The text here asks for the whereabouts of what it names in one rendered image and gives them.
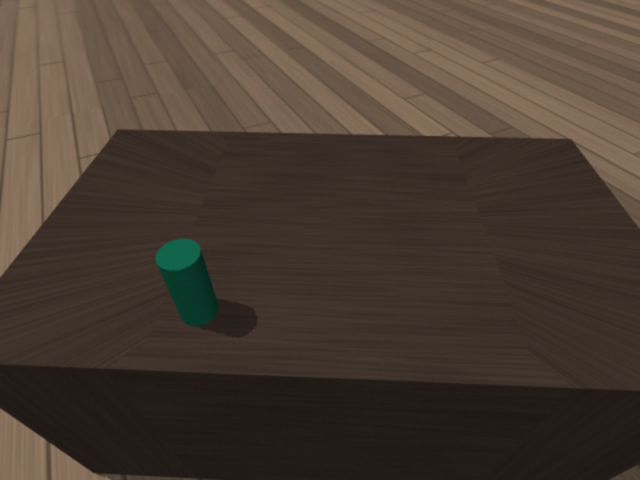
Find can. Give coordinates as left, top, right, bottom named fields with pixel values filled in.
left=155, top=239, right=218, bottom=326

